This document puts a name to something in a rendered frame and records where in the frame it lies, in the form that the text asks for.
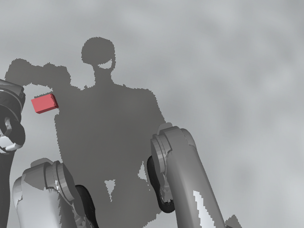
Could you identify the left robot foot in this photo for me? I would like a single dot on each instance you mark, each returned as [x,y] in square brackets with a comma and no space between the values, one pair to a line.
[89,207]

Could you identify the left robot arm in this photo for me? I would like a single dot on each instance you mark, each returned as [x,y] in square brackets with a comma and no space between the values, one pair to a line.
[12,137]

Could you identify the small box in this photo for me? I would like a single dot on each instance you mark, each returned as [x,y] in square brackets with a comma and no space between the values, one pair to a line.
[44,103]

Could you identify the right robot foot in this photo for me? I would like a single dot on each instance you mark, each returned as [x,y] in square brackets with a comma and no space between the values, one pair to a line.
[166,207]

